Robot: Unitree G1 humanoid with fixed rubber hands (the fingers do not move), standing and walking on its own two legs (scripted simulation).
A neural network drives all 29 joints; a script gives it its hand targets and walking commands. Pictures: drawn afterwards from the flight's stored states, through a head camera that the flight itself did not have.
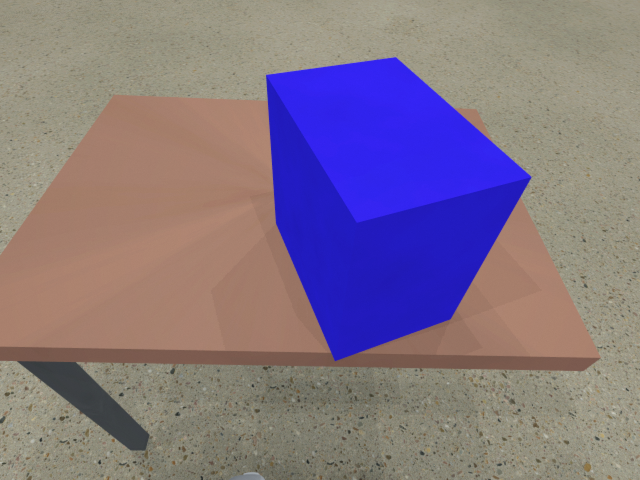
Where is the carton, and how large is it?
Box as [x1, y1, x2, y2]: [266, 57, 531, 360]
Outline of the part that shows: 395,57 266,75 276,224 335,360 449,319 531,177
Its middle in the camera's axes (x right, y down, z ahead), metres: +0.06 -0.04 +0.55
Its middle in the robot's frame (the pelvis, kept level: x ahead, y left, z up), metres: +0.46 -0.03 +0.09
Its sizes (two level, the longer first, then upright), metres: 0.281 0.192 0.279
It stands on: a table, 0.69 m high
